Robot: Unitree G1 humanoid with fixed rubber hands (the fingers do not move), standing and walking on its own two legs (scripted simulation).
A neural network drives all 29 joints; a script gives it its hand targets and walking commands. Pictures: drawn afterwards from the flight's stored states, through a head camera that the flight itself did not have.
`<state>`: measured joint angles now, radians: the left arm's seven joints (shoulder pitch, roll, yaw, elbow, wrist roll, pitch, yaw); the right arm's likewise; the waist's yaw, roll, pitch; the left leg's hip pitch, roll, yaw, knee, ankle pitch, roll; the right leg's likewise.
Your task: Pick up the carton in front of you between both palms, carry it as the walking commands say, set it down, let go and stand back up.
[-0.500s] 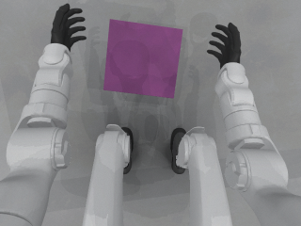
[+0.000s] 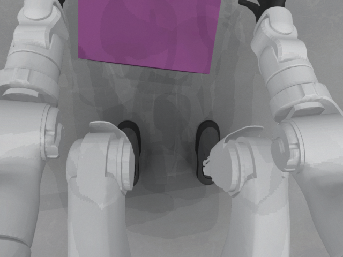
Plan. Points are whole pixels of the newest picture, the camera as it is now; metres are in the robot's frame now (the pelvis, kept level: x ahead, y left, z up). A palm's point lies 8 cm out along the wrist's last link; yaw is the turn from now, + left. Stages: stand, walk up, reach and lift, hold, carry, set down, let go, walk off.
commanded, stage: reach and lift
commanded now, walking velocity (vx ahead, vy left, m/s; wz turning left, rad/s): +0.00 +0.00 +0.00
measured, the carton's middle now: (151, 17) +0.52 +0.07 -0.25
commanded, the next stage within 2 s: none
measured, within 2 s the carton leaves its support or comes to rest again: leaves its support in 0.78 s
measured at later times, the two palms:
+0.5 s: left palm out of the picture +0.53 +0.22 -0.18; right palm (246, 3) +0.54 -0.09 -0.17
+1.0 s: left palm out of the picture +0.51 +0.23 -0.09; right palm out of the picture +0.53 -0.08 -0.09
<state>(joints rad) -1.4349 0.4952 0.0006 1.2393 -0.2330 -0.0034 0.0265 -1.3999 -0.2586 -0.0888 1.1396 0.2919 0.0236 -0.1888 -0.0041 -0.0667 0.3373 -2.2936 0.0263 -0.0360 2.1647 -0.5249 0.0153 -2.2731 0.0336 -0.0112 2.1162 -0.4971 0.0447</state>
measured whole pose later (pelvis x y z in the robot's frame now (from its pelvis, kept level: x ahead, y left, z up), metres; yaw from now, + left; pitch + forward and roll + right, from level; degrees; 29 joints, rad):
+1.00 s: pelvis +0.01 -0.01 +0.01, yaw +3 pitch +38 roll -3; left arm -1.23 0.27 0.09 0.92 -0.07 0.23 0.09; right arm -1.12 -0.06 -0.33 0.80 0.11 0.17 -0.23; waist 0.02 -0.09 0.08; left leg -2.28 -0.03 -0.04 2.14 -0.53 -0.01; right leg -2.24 0.11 0.05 2.12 -0.56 0.10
